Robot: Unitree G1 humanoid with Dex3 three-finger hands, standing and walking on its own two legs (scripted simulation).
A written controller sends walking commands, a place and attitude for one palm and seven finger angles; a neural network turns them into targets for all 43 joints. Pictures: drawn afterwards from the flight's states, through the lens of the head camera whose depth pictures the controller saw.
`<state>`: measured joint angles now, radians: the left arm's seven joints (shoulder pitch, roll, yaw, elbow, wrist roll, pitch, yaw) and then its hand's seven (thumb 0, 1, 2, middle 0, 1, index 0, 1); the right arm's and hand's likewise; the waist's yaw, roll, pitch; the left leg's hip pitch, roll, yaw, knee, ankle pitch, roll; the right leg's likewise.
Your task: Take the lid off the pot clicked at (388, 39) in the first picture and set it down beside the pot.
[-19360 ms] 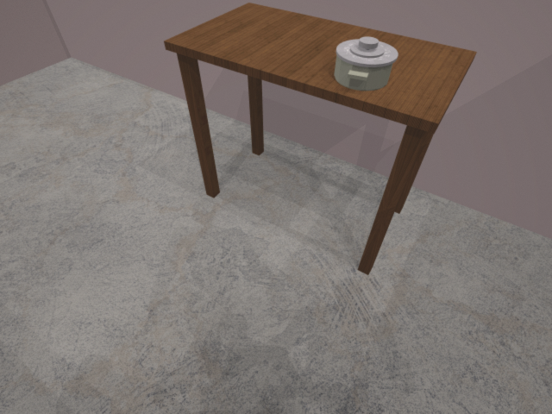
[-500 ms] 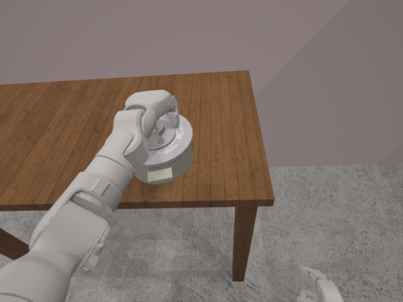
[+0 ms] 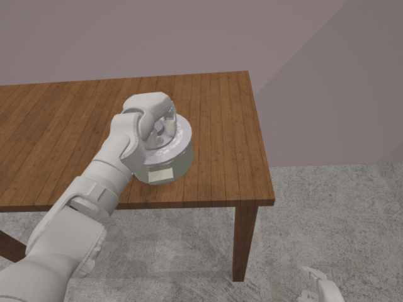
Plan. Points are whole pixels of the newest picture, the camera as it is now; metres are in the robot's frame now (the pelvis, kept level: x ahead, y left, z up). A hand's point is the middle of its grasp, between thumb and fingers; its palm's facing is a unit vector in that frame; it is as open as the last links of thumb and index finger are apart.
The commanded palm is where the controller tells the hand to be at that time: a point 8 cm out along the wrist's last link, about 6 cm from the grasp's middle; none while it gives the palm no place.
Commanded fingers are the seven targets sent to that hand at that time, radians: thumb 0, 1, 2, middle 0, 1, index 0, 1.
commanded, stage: lift the lid straight up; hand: left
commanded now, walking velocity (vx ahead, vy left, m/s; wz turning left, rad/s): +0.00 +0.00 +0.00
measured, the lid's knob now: (152, 128) +0.46 +0.12 +0.11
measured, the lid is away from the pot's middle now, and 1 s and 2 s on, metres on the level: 0.01 0.02 0.03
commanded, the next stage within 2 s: none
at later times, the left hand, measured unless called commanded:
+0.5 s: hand (149, 124) +0.43 +0.11 +0.15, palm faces -0.26 -0.04 -0.97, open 4.4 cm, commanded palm +0.41 +0.12 +0.23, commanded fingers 0.00 0.52 1.17 -0.75 -0.89 -1.22 -1.10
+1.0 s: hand (150, 106) +0.43 +0.10 +0.19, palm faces -0.17 -0.03 -0.98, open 4.4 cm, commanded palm +0.40 +0.11 +0.27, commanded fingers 0.00 0.52 1.17 -0.75 -0.89 -1.22 -1.10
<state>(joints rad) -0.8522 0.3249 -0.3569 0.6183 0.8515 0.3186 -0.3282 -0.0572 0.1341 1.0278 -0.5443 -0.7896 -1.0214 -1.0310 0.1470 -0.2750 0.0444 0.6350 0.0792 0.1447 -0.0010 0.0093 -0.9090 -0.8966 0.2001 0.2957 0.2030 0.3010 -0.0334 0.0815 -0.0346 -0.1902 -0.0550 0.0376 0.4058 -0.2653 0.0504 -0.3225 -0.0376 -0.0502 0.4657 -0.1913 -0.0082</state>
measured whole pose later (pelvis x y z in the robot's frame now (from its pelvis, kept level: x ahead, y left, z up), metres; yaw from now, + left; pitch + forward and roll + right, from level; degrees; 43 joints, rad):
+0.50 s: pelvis +0.00 +0.00 +0.00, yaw +1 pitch +2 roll +1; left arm -0.89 0.34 -0.41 0.56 0.82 0.34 -0.35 -0.07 0.18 1.00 -0.53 -0.76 -1.21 -1.10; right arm 0.13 -0.27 0.04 0.66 0.07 0.10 0.01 0.01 -0.91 -0.90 0.20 0.30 0.20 0.30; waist -0.01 0.10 -0.03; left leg -0.17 -0.07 0.02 0.39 -0.26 0.06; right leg -0.30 -0.05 -0.06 0.45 -0.19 0.00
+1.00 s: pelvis +0.00 +0.00 +0.00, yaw +1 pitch +2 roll +1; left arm -0.95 0.36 -0.40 0.51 0.82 0.34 -0.39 -0.07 0.18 1.00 -0.53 -0.76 -1.21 -1.10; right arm 0.10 -0.27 0.05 0.64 0.07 0.11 0.02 0.01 -0.91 -0.90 0.20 0.30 0.20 0.30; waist 0.00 0.10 -0.03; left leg -0.16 -0.07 0.02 0.37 -0.25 0.05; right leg -0.29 -0.05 -0.06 0.45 -0.19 0.00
